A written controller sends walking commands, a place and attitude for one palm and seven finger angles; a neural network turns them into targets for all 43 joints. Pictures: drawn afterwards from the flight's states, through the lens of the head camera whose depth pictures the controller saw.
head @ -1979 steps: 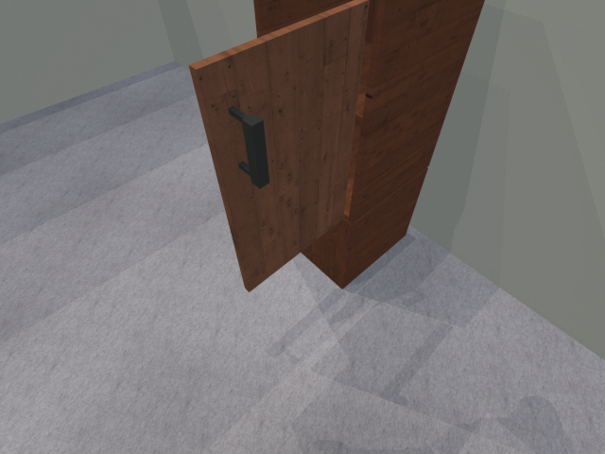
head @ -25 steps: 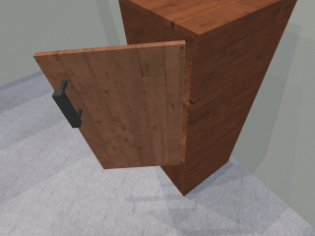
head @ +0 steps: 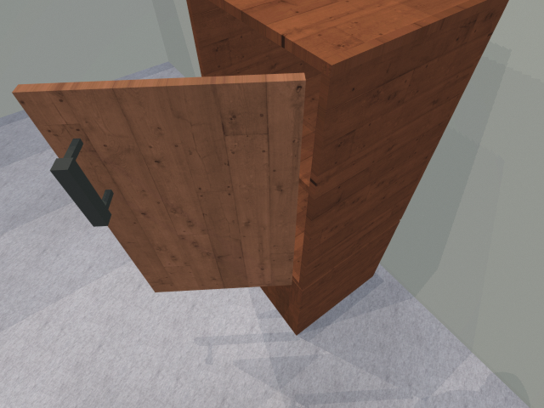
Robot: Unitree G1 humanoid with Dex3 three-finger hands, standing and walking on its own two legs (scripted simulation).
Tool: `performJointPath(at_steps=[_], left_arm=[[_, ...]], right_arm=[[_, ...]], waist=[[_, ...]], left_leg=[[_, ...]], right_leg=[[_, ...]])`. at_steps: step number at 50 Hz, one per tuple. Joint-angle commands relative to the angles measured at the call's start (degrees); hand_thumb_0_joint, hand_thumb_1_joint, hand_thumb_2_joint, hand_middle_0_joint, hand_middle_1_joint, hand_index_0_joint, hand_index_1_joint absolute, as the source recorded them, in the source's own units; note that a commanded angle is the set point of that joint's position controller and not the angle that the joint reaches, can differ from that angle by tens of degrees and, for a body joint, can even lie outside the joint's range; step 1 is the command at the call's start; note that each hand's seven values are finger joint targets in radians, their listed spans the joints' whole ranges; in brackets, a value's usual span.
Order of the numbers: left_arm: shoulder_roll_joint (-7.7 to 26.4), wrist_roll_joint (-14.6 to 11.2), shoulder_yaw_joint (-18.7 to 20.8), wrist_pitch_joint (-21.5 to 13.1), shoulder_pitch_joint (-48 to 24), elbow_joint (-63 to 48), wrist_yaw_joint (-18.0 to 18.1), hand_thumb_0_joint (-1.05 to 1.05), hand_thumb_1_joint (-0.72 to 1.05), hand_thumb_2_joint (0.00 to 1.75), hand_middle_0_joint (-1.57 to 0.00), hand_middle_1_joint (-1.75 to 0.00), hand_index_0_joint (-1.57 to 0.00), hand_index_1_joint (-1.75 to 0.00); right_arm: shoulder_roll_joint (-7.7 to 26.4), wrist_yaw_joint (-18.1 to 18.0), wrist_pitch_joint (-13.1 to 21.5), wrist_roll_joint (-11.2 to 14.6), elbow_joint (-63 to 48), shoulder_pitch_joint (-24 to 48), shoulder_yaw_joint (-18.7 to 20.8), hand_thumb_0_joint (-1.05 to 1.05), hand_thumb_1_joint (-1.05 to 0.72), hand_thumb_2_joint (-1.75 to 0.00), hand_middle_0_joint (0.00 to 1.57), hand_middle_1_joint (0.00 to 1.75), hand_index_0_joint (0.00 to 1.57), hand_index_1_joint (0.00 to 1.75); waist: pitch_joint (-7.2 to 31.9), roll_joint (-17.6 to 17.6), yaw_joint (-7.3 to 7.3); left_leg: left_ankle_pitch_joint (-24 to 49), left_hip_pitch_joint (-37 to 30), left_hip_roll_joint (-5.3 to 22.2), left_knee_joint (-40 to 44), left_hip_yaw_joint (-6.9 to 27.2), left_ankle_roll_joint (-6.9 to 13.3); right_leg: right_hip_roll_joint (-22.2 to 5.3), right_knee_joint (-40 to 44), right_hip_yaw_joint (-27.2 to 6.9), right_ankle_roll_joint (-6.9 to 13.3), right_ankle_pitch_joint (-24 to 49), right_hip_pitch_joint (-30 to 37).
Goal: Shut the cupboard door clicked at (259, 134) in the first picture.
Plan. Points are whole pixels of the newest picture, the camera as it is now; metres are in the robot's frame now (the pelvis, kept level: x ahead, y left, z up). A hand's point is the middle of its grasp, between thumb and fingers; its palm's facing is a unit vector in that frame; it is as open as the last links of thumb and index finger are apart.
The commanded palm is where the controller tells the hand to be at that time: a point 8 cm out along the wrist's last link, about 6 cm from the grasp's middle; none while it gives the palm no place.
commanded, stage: come to a stop and stand still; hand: left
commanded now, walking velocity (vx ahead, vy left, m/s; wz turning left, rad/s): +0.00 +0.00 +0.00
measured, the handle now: (88, 184) +0.40 +0.29 +0.11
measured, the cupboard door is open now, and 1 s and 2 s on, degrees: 57 57 57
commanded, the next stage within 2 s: look again from close up in 0.26 s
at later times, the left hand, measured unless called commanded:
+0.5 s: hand out of the picture +0.04 +0.20 -0.17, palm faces +0.02 -0.97 -0.25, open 7.3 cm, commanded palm none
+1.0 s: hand out of the picture +0.03 +0.20 -0.17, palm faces +0.03 -0.97 -0.23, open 7.3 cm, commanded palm none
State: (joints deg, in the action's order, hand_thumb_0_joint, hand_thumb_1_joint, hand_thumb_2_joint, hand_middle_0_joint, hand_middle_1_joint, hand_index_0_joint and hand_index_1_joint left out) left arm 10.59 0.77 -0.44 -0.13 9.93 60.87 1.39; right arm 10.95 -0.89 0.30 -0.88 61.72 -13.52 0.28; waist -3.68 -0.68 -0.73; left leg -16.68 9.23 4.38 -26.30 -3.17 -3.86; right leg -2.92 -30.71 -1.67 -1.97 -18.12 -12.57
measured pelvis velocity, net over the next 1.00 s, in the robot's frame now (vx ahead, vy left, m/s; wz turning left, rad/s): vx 0.00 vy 0.00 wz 0.03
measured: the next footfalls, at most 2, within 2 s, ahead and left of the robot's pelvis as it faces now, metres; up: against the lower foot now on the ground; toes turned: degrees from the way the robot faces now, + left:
right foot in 1.46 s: +0.02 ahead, -0.05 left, +0.00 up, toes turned +4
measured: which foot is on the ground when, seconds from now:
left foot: down 0.00-1.00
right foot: down 0.00-1.00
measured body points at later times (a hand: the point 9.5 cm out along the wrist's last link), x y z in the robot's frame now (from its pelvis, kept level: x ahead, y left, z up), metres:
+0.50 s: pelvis +0.01 +0.00 +0.00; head +0.03 +0.00 +0.45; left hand +0.04 +0.25 -0.15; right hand +0.04 -0.23 -0.16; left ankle -0.03 +0.16 -0.74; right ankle -0.02 -0.14 -0.74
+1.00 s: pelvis +0.00 +0.00 +0.00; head +0.03 +0.00 +0.45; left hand +0.03 +0.25 -0.15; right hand +0.03 -0.23 -0.15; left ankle -0.03 +0.16 -0.74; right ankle -0.02 -0.14 -0.74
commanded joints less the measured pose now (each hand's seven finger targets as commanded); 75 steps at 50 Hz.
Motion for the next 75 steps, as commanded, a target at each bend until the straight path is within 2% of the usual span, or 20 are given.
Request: performJointPath(at_steps=[1, 14, 28, 40, 48, 53, 55, 58, 60, 61, 62, 63, 64, 66, 70, 71, 72, 73, 74, 75], left_arm=[[8.66, 0.03, 2.26, -1.0, 3.38, -2.02, 0.45, 0.0, 0.9, 0.9, -0.2, -0.3, -0.2, -0.3], [8.93, 0.11, 2.57, -1.17, 3.58, -1.35, 0.51, 0.0, 0.9, 0.9, -0.2, -0.3, -0.2, -0.3], [8.79, 0.13, 2.59, -1.07, 3.59, -0.51, 0.36, 0.0, 0.9, 0.9, -0.2, -0.3, -0.2, -0.3], [9.11, 0.07, 2.82, -1.46, 3.52, -0.18, 0.3, 0.0, 0.9, 0.9, -0.2, -0.3, -0.2, -0.3], [8.77, 0.14, 2.71, -1.37, 3.53, 0.13, 0.22, 0.0, 0.9, 0.9, -0.2, -0.3, -0.2, -0.3], [10.17, 0.27, 4.31, 0.0, 4.65, -2.52, 0.94, 0.0, 0.9, 0.9, -0.2, -0.3, -0.2, -0.3], [11.78, 0.42, 5.44, 0.48, 5.36, -3.79, 1.1, 0.0, 0.9, 0.9, -0.2, -0.3, -0.2, -0.3], [13.66, 0.89, 6.4, 1.04, 4.69, -5.74, 1.36, 0.0, 0.9, 0.9, -0.2, -0.3, -0.2, -0.3], [13.05, 1.08, 6.55, 1.46, 1.82, -7.31, 1.38, 0.0, 0.9, 0.9, -0.2, -0.3, -0.2, -0.3], [11.46, 1.03, 6.49, 1.86, 0.83, -8.46, 1.28, 0.0, 0.9, 0.9, -0.2, -0.3, -0.2, -0.3], [8.23, 0.88, 5.81, 2.3, 0.35, -9.56, 1.07, 0.0, 0.9, 0.9, -0.2, -0.3, -0.2, -0.3], [4.57, 0.59, 4.87, 2.53, -0.63, -9.81, 1.36, 0.0, 0.9, 0.9, -0.2, -0.3, -0.2, -0.3], [4.73, 0.42, 4.6, 2.8, -0.46, -9.55, 1.57, 0.0, 0.9, 0.9, -0.2, -0.3, -0.2, -0.3], [2.95, 0.52, 3.89, 1.85, 3.76, -7.63, 0.65, 0.0, 0.9, 0.9, -0.2, -0.3, -0.2, -0.3], [1.03, 0.19, 2.2, 0.31, 6.57, -4.99, -0.2, 0.0, 0.9, 0.9, -0.2, -0.3, -0.2, -0.3], [1.41, 0.27, 2.14, -0.17, 7.79, -4.03, -0.13, 0.0, 0.9, 0.9, -0.2, -0.3, -0.2, -0.3], [2.89, 0.35, 2.16, -0.7, 9.21, -3.16, 0.14, 0.0, 0.9, 0.9, -0.2, -0.3, -0.2, -0.3], [4.96, 0.37, 2.14, -1.03, 9.17, -2.61, 0.24, 0.0, 0.9, 0.9, -0.2, -0.3, -0.2, -0.3], [6.53, 0.15, 2.04, -1.15, 8.65, -2.28, 0.12, 0.0, 0.9, 0.9, -0.2, -0.3, -0.2, -0.3], [6.5, 0.03, 2.03, -1.63, 7.63, -1.93, 0.06, 0.0, 0.9, 0.9, -0.2, -0.3, -0.2, -0.3]], right_arm=[[5.31, -0.65, 0.98, -0.01, -1.79, -2.32, 1.01, 0.0, -0.9, -0.9, 0.2, 0.3, 0.2, 0.3], [5.89, -0.78, 0.99, -0.01, -1.19, -1.73, 1.3, 0.0, -0.9, -0.9, 0.2, 0.3, 0.2, 0.3], [6.11, -0.79, 1.08, 0.0, -0.37, -1.13, 1.12, 0.0, -0.9, -0.9, 0.2, 0.3, 0.2, 0.3], [6.27, -0.77, 1.46, 0.02, 0.46, -1.69, 1.26, 0.0, -0.9, -0.9, 0.2, 0.3, 0.2, 0.3], [5.77, -0.67, 1.23, 0.01, 0.81, -1.24, 1.24, 0.0, -0.9, -0.9, 0.2, 0.3, 0.2, 0.3], [5.55, -0.72, -0.29, -0.01, -2.43, -1.26, 2.12, 0.0, -0.9, -0.9, 0.2, 0.3, 0.2, 0.3], [5.74, -0.66, -1.11, -0.12, -4.54, -0.67, 2.9, 0.0, -0.9, -0.9, 0.2, 0.3, 0.2, 0.3], [4.79, -0.4, -1.96, -0.07, -6.77, -0.41, 3.56, 0.0, -0.9, -0.9, 0.2, 0.3, 0.2, 0.3], [4.31, -0.01, -1.71, -0.08, -6.77, -2.92, 3.78, 0.0, -0.9, -0.9, 0.2, 0.3, 0.2, 0.3], [5.3, 0.03, -1.55, -0.28, -6.55, -4.31, 3.99, 0.0, -0.9, -0.9, 0.2, 0.3, 0.2, 0.3], [7.73, 0.08, -1.12, -0.82, -6.66, -5.3, 4.28, 0.0, -0.9, -0.9, 0.2, 0.3, 0.2, 0.3], [9.41, -0.09, -0.73, -0.93, -6.63, -6.48, 4.31, 0.0, -0.9, -0.9, 0.2, 0.3, 0.2, 0.3], [8.7, -0.55, -0.52, -0.89, -7.08, -5.69, 3.91, 0.0, -0.9, -0.9, 0.2, 0.3, 0.2, 0.3], [7.17, -0.71, 0.09, -1.24, -7.96, -0.45, 3.05, 0.0, -0.9, -0.9, 0.2, 0.3, 0.2, 0.3], [6.52, -0.67, 0.35, -1.15, -5.09, -2.0, 2.34, 0.0, -0.9, -0.9, 0.2, 0.3, 0.2, 0.3], [5.29, -0.77, 0.29, -0.89, -4.35, -2.27, 2.13, 0.0, -0.9, -0.9, 0.2, 0.3, 0.2, 0.3], [4.01, -0.65, 0.48, -0.39, -3.97, -2.51, 1.76, 0.0, -0.9, -0.9, 0.2, 0.3, 0.2, 0.3], [2.39, -0.53, 0.63, -0.03, -3.96, -2.28, 1.26, 0.0, -0.9, -0.9, 0.2, 0.3, 0.2, 0.3], [1.58, -0.3, 0.68, -0.06, -3.8, -2.19, 0.92, 0.0, -0.9, -0.9, 0.2, 0.3, 0.2, 0.3], [1.39, -0.29, 0.26, -0.35, -2.83, -1.65, 0.76, 0.0, -0.9, -0.9, 0.2, 0.3, 0.2, 0.3]], waist=[[3.16, 0.96, 1.09], [4.23, 1.86, 0.9], [1.84, 1.37, 1.17], [4.39, 1.13, 1.19], [1.7, 1.74, 1.29], [3.97, 0.94, 2.15], [4.84, 4.31, 2.48], [2.91, 13.45, 2.36], [3.01, 13.47, 0.52], [3.33, 8.08, -0.35], [4.12, -3.91, -0.73], [4.11, -16.34, -1.75], [3.71, -12.19, -1.52], [4.84, -5.58, 1.72], [4.49, -5.99, 1.19], [3.35, -3.19, 1.64], [3.52, 0.55, 1.88], [2.96, 5.2, 1.2], [2.48, 6.23, 0.55], [1.08, 11.99, 0.32]], left_leg=[[15.33, -1.53, 1.65, 2.8, 0.52, 3.36], [17.52, -2.77, 1.85, 2.78, 0.57, 3.27], [15.23, -1.6, 1.74, 4.66, 1.55, 3.42], [17.01, -2.35, 1.79, 4.79, 1.84, 3.41], [13.37, -1.0, 1.45, 5.52, 2.07, 3.3], [19.46, 2.24, 0.08, -1.14, 0.9, 2.92], [16.86, 4.44, -1.42, -6.0, -0.44, 2.55], [0.73, 7.88, -3.65, -11.71, -1.46, 2.06], [0.82, 3.54, -2.94, -4.98, -1.21, 2.44], [8.71, -0.68, -1.18, -1.43, 0.22, 3.17], [19.37, -2.92, 5.27, 1.82, 8.14, 6.05], [23.05, 0.37, 11.55, 9.48, 16.83, 10.81], [17.87, 5.31, 12.94, 11.09, 19.22, 14.15], [10.94, 4.65, 11.19, 9.86, 16.91, 15.14], [5.63, 2.29, 7.98, 8.79, 12.97, 11.74], [6.87, 3.57, 6.67, 6.26, 11.71, 10.45], [6.08, 5.71, 3.93, 2.64, 8.61, 8.13], [3.58, 6.55, 0.26, 0.21, 4.06, 5.67], [-0.08, 4.5, -1.76, 0.14, 1.76, 4.53], [0.5, 3.27, -2.14, -0.76, 1.24, 3.89]], right_leg=[[-2.73, 4.69, -1.22, 3.24, 20.0, 0.97], [-2.83, 4.86, -0.77, 3.04, 22.83, 2.13], [-2.79, 6.71, -0.3, 2.68, 18.38, 1.73], [-3.12, 6.86, 0.1, 2.79, 20.02, 3.68], [-3.09, 8.39, -0.11, 2.65, 16.45, 2.18], [-6.34, 2.05, -0.63, 3.6, 24.45, 2.93], [-9.83, 2.13, -2.91, 5.24, 25.15, 2.67], [-16.37, 5.52, -9.07, 9.57, 24.25, -0.62], [-15.27, 2.57, -6.51, 8.37, 21.42, -5.03], [-11.22, -1.61, -2.4, 6.04, 16.47, -8.27], [-4.04, -10.22, 4.17, 2.56, 5.97, -12.21], [1.11, -20.74, 6.2, 0.61, -14.1, -13.22], [0.34, -26.95, 1.23, 1.84, -16.2, -11.47], [-0.34, -24.92, 1.69, 2.85, -12.83, -10.01], [1.16, -2.58, 4.7, 2.4, -5.55, -2.18], [1.19, 5.59, 4.12, 2.49, -0.57, 1.29], [-1.46, 10.8, -0.42, 3.05, 2.83, 4.92], [-5.94, 12.58, -5.43, 4.78, 5.55, 4.77], [-8.54, 13.36, -7.49, 6.43, 5.09, 1.19], [-7.76, 14.26, -7.86, 7.02, 6.23, -1.24]])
